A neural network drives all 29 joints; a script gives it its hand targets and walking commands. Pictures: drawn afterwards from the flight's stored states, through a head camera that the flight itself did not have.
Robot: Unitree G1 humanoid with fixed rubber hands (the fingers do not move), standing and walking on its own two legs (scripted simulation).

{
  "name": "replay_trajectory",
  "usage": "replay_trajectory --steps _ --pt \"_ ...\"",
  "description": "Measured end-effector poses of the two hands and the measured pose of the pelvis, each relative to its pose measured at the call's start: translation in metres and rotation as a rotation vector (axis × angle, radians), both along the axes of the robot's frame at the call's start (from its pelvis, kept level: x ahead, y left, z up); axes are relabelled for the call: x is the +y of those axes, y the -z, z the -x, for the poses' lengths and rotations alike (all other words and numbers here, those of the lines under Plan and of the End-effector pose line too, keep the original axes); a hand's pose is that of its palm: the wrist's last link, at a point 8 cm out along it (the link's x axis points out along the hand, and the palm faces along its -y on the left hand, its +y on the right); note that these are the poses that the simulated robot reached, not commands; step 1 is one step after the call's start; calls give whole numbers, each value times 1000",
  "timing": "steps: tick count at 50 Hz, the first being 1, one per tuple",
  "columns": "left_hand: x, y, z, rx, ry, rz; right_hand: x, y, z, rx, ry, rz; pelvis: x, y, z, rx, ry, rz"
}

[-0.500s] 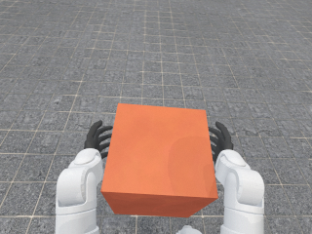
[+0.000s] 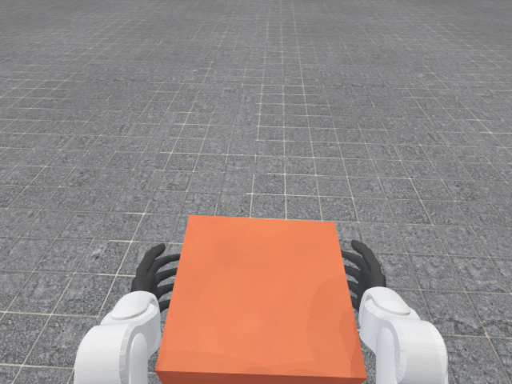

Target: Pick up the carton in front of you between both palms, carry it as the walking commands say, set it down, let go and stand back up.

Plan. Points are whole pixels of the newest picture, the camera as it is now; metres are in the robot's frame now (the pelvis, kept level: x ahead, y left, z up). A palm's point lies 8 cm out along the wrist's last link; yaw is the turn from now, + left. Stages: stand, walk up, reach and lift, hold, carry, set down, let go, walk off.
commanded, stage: carry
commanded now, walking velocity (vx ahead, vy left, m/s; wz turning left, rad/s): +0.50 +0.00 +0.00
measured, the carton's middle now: (256, 323) +0.23 +0.00 +0.02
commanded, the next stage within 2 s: none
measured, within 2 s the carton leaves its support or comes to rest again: neither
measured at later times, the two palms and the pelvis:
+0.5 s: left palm (175, 161) +0.57 +0.19 +0.07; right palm (312, 161) +0.55 -0.11 +0.08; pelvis +0.33 +0.05 +0.00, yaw -3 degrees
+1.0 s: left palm (198, 119) +0.74 +0.16 +0.08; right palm (313, 117) +0.75 -0.14 +0.08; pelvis +0.50 +0.01 -0.02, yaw +0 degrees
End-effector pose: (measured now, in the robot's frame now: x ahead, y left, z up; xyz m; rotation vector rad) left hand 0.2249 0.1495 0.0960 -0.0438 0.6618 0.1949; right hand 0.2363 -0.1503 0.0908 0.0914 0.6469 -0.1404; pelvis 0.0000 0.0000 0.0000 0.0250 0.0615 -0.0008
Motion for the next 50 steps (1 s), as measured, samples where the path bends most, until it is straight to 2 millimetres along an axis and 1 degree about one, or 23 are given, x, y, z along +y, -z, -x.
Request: replay_trajectory --steps 4,7,9,12,13,15,18,22,25,30,33,35,37,40,45,50 --pt "2 -4 -56 -32 19 -1 2 -4 -50 -32 20 -2 7 3 -54 -2 7 2" --pt "9 1 -102 -47 29 4 9 0 -94 -46 30 3 15 11 -99 -4 10 9" --pt "17 9 -135 -49 32 12 16 5 -126 -48 33 11 22 18 -131 -5 17 15" --pt "30 27 -189 -51 39 30 30 18 -177 -50 39 30 36 35 -182 -15 34 17" --pt "33 34 -206 -37 41 42 33 22 -193 -36 40 43 39 37 -197 -16 36 4" --pt "37 43 -234 12 52 50 37 29 -218 13 51 52 46 34 -220 -10 45 7" --pt "38 42 -269 63 80 51 38 29 -244 65 80 51 52 20 -251 -1 56 26" --pt "36 32 -313 60 102 54 36 17 -282 63 103 59 55 5 -294 5 52 50" --pt "36 25 -343 36 94 57 37 7 -315 37 86 57 51 0 -327 4 43 60" --pt "31 12 -391 -28 54 53 32 -3 -373 -26 46 50 38 2 -382 -6 36 47" --pt "21 5 -422 -73 41 36 22 -4 -408 -71 31 36 26 12 -418 -20 29 30" --pt "13 6 -444 -93 40 16 13 1 -432 -93 28 19 18 21 -440 -24 22 24" --pt "6 8 -464 -70 48 -11 7 9 -451 -69 35 -6 14 23 -454 -18 15 42" --pt "3 12 -482 -21 45 -14 3 15 -470 -19 36 -12 10 20 -469 -7 5 41" --pt "4 15 -502 -5 33 2 4 14 -493 -3 26 1 8 17 -492 2 1 43" --pt "9 16 -515 -28 20 16 9 10 -511 -25 12 16 10 20 -505 11 -4 43"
